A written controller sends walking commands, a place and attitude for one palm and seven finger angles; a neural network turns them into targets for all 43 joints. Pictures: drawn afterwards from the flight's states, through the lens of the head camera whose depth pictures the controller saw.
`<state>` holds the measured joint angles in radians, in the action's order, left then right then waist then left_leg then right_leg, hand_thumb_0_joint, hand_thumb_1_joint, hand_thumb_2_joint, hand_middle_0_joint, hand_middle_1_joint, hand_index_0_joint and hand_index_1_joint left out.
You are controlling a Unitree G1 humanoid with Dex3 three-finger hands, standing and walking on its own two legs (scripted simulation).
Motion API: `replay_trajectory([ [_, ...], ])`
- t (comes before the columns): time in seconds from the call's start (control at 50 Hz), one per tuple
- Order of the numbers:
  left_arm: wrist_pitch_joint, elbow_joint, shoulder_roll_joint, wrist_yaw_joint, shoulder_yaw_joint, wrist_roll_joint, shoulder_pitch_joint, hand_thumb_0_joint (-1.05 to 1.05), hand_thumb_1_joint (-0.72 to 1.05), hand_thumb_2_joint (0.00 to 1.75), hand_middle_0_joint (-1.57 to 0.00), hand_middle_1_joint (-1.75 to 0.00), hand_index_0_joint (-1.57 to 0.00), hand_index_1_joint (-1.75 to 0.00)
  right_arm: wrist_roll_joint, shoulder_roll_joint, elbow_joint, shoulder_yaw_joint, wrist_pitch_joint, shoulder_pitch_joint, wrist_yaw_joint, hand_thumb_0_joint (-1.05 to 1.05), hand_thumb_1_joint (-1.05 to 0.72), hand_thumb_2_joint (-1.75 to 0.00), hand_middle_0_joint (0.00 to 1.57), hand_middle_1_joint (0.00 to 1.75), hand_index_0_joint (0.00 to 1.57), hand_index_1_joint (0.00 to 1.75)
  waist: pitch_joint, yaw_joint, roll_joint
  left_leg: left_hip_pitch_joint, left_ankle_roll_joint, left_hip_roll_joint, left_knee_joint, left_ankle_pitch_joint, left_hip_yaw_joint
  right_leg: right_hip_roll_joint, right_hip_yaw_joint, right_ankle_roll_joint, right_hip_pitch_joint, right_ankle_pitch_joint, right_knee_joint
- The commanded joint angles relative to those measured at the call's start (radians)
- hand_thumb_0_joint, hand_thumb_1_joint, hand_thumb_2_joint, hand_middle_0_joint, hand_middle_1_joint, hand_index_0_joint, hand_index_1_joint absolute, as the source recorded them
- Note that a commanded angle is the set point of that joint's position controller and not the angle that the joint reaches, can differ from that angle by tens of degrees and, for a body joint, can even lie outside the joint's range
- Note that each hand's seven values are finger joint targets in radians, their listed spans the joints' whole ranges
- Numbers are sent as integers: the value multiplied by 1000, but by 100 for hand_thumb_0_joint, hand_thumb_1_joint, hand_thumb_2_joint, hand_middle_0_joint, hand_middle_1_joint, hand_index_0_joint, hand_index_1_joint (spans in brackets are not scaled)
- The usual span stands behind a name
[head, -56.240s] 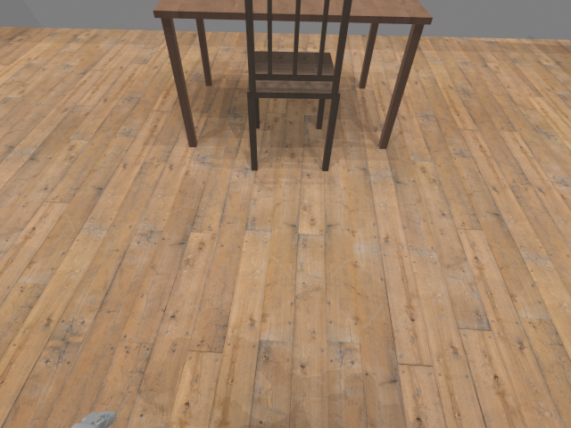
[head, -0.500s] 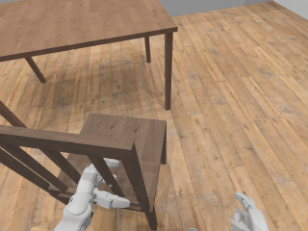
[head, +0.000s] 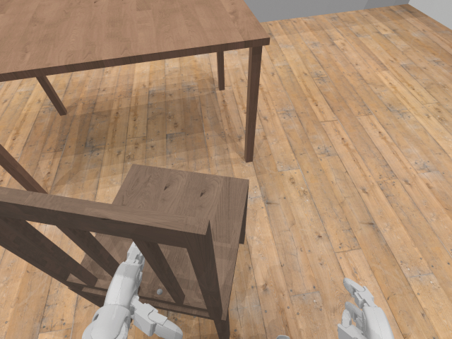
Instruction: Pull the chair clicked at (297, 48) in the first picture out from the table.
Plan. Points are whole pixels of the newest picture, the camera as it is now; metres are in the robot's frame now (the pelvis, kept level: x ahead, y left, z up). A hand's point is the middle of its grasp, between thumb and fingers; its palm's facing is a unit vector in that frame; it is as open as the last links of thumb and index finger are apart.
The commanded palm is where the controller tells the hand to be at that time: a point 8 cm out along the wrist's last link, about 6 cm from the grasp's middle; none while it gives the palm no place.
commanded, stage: draw the fingers out of the gap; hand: left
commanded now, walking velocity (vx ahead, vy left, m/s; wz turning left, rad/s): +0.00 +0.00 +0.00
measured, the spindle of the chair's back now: (109, 264) +0.26 +0.22 -0.02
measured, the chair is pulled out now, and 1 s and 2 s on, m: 0.57 0.57 0.57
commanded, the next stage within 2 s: draw the hand back to the body in 0.68 s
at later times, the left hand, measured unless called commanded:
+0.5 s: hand out of the picture +0.13 +0.13 -0.02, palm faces -0.05 -0.98 -0.20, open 17.5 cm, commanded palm +0.11 +0.18 +0.00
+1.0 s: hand out of the picture +0.11 +0.15 +0.02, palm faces +0.13 -0.99 -0.08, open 17.5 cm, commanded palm +0.07 +0.21 +0.04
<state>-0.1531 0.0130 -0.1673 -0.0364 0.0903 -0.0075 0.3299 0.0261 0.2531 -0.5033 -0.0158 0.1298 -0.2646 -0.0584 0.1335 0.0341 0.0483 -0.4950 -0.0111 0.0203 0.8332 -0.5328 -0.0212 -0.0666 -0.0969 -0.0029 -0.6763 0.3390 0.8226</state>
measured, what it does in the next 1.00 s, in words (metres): stands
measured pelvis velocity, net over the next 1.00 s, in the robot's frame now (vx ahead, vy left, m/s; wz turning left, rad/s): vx -0.03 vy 0.00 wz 0.01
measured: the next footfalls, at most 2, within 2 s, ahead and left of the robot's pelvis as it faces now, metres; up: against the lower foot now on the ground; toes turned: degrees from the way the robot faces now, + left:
none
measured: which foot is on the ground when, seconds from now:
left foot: down 0.00-1.00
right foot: down 0.00-1.00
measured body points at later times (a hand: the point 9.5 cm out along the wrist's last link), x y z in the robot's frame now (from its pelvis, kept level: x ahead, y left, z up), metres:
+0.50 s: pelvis -0.01 +0.01 -0.01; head +0.02 +0.00 +0.43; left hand +0.13 +0.18 -0.01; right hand +0.18 -0.22 -0.08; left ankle -0.07 +0.11 -0.70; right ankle +0.04 -0.12 -0.70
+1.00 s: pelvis -0.03 +0.00 -0.03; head +0.00 +0.00 +0.42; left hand +0.10 +0.20 +0.03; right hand +0.16 -0.23 -0.09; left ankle -0.07 +0.11 -0.70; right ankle +0.04 -0.12 -0.70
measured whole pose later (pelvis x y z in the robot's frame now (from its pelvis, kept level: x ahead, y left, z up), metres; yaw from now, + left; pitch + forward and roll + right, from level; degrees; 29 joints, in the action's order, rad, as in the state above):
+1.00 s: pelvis -0.03 +0.00 -0.03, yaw +0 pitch +12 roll -2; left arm 0.18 -0.40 -0.17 -0.01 0.04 0.12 0.83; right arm 0.05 0.20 -0.46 0.02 0.21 -0.27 -0.09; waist 0.17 -0.01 0.03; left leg -0.68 0.00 0.01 1.08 -0.61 -0.05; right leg -0.06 -0.12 -0.02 -0.83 0.38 1.00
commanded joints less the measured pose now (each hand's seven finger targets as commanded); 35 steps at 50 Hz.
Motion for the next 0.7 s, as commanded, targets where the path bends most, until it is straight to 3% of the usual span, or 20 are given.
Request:
replay_trajectory([
  [0.0, 39, -260, -95, -17, -43, -12, 40, 0, -55, 20, 0, 0, 0, 0, 6, 101, 186, 40, 50, 54, -3, 0, -90, -90, 20, 30, 20, 30, 167, -7, -17, -95, 16, -1, -109, 430, -7, 13, 20, -18, 308, -282, -58],
  [0.04, 40, -313, -79, -16, -21, -6, 88, 0, -55, 20, 0, 0, 0, 0, 5, 99, 197, 43, 55, 56, -7, 0, -90, -90, 20, 30, 20, 30, 185, -1, -46, -89, 12, -5, -97, 454, -15, 17, 17, -19, 308, -293, -53],
  [0.08, 49, -365, -70, -15, -5, -1, 146, 0, -55, 20, 0, 0, 0, 0, 7, 96, 201, 45, 61, 50, -10, 0, -90, -90, 20, 30, 20, 30, 200, 2, -27, -72, 16, -6, -87, 482, -20, 17, 12, -17, 299, -301, -46],
  [0.12, 42, -369, -63, -24, 3, -14, 205, 0, -55, 20, 0, 0, 0, 0, 6, 88, 203, 44, 58, 49, -9, 0, -90, -90, 20, 30, 20, 30, 167, -1, -8, -81, 22, -8, -82, 494, -24, 19, 4, -19, 272, -292, -38],
  [0.18, 34, -384, -69, -37, 0, -33, 255, 0, -55, 20, 0, 0, 0, 0, 3, 82, 211, 50, 51, 50, -11, 0, -90, -90, 20, 30, 20, 30, 156, 0, -62, -104, 19, -7, -71, 469, -26, 23, 2, -18, 255, -278, -27],
  [0.22, 36, -413, -65, -37, 19, -41, 266, 0, -55, 20, 0, 0, 0, 0, 3, 83, 224, 47, 47, 55, -14, 0, -90, -90, 20, 30, 20, 30, 132, 6, -60, -124, 18, -3, -67, 417, -26, 25, 2, -18, 230, -232, -25],
  [0.28, 44, -452, -80, -37, 15, -42, 275, 0, -55, 20, 0, 0, 0, 0, 1, 81, 233, 43, 51, 54, -23, 0, -90, -90, 20, 30, 20, 30, 132, 5, -31, -132, 16, 3, -58, 384, -28, 24, 5, -20, 216, -194, -20],
  [0.36, 68, -515, -57, -27, 46, -37, 355, 0, -55, 20, 0, 0, 0, 0, 4, 72, 241, 46, 62, 48, -28, 0, -90, -90, 20, 30, 20, 30, 166, 1, -2, -107, 25, -1, -40, 451, -34, 26, 0, -23, 206, -216, -3],
  [0.46, 67, -500, -55, -16, 55, -43, 411, 0, -55, 20, 0, 0, 0, 0, 6, 73, 251, 49, 65, 61, -33, 0, -90, -90, 20, 30, 20, 30, 112, 5, -62, -163, 16, 2, -33, 352, -36, 30, -1, -19, 169, -138, -5],
  [0.56, 52, -526, -74, -18, 33, -54, 495, 0, -55, 20, 0, 0, 0, 0, 8, 63, 277, 51, 58, 69, -34, 0, -90, -90, 20, 30, 20, 30, 111, -20, -46, -200, 14, 8, -39, 290, -34, 29, 6, -25, 174, -79, -1],
  [0.66, 64, -586, -57, -22, 61, -55, 540, 0, -55, 20, 0, 0, 0, 0, 11, 56, 292, 53, 62, 63, -39, 0, -90, -90, 20, 30, 20, 30, 107, -15, -24, -210, 10, 11, -23, 265, -27, 32, 16, -26, 156, -57, -2],
  [0.68, 66, -573, -69, -25, 37, -51, 564, 0, -55, 20, 0, 0, 0, 0, 12, 51, 291, 56, 60, 64, -41, 0, -90, -90, 20, 30, 20, 30, 101, -21, -54, -229, 8, 11, -21, 252, -27, 33, 17, -26, 161, -51, -1],
])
